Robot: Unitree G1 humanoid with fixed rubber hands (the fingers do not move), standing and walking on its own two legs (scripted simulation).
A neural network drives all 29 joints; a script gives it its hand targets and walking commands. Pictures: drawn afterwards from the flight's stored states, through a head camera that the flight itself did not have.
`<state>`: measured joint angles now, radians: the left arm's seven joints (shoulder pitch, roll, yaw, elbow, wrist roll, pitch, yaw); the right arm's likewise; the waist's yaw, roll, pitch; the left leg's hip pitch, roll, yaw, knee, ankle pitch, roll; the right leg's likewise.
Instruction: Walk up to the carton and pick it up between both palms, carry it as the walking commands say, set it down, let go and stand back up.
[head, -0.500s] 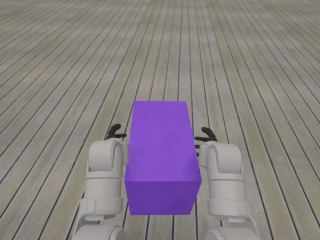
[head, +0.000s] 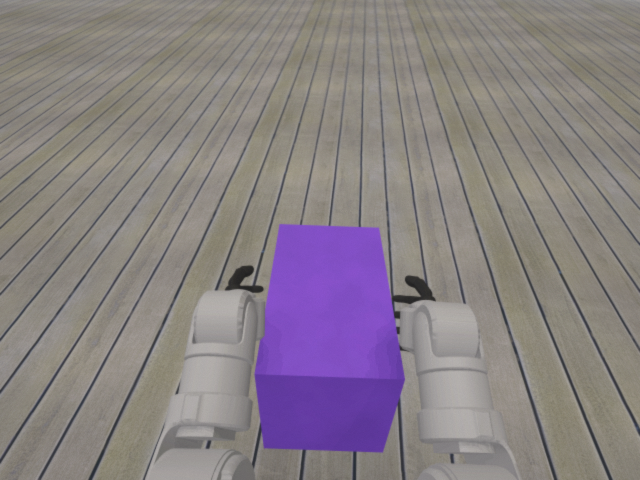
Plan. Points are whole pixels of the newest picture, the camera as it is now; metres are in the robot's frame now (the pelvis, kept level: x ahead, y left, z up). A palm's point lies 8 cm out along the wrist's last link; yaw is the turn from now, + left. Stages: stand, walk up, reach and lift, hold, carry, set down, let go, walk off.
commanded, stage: carry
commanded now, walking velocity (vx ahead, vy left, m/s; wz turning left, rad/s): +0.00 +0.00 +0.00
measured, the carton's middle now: (326, 328) +0.34 +0.01 -0.01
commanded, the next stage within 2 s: none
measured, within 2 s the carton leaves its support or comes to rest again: neither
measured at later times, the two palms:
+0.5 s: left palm (216, 355) +0.25 +0.14 +0.06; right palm (422, 366) +0.24 -0.11 +0.06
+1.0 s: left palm (218, 371) +0.23 +0.13 +0.06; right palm (433, 376) +0.23 -0.12 +0.07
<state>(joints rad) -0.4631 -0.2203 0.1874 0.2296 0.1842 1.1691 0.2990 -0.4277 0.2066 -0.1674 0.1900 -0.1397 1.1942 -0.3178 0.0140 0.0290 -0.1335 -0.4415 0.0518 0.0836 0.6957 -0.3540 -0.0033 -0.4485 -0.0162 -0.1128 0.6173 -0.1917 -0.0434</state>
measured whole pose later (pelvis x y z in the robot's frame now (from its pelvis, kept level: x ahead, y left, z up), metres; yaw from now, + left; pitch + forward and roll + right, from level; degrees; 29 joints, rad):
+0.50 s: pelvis -0.05 +0.02 +0.00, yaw +0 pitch +0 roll +0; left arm -0.37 -0.19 0.14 0.24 0.17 0.99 0.20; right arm -0.36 0.18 -0.15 0.21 -0.15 1.02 -0.23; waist -0.01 0.01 -0.11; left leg -0.45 0.04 0.16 0.57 -0.13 0.05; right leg -0.50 -0.06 -0.11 0.61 -0.25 -0.04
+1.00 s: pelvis -0.07 +0.00 +0.00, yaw +1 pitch +1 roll +1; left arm -0.32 -0.17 0.13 0.19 0.19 0.93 0.14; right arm -0.33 0.17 -0.09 0.18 -0.17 0.98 -0.17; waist -0.02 -0.03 -0.12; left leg -0.36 0.02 0.13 0.65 -0.30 0.03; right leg -0.48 -0.06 -0.08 0.53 -0.09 -0.02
